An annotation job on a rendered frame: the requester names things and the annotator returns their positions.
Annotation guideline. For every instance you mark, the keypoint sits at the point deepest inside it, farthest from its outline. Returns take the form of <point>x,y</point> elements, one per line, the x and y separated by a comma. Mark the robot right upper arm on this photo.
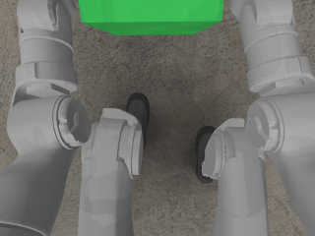
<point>283,126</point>

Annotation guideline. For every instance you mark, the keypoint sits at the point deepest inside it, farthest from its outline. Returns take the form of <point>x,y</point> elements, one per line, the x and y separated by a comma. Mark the left robot forearm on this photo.
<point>46,49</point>

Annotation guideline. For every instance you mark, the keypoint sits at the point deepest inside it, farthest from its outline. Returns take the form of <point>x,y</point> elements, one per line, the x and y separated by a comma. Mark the carton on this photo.
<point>151,17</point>

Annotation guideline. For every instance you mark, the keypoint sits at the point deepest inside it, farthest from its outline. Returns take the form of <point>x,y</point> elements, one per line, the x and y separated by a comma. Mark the robot left upper arm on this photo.
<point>47,133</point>

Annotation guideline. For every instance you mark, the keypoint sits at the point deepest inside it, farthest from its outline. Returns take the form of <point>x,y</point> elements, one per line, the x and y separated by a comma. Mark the robot left thigh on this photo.
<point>105,207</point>

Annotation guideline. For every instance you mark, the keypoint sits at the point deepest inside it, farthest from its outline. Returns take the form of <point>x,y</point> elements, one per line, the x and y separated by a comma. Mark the right robot forearm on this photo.
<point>270,42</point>

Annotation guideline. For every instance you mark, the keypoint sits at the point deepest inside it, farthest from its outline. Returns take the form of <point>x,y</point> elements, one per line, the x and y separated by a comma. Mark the left robot shin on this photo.
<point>107,113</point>

